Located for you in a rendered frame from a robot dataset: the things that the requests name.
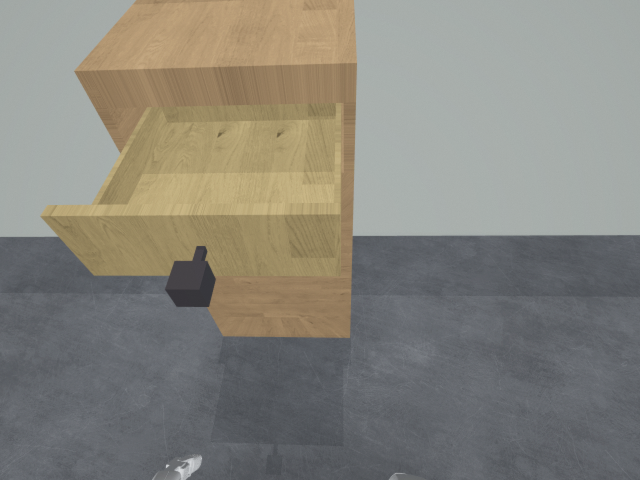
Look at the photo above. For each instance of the handle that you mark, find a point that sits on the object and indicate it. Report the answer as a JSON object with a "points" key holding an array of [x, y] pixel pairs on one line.
{"points": [[191, 283]]}

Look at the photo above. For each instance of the left robot hand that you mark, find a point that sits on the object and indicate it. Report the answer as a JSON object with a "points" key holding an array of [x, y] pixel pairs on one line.
{"points": [[180, 468]]}

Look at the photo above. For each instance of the cabinet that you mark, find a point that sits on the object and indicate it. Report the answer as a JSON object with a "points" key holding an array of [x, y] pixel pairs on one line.
{"points": [[175, 53]]}

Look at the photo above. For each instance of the drawer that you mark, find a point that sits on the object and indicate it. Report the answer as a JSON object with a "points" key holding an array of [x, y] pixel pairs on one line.
{"points": [[258, 185]]}

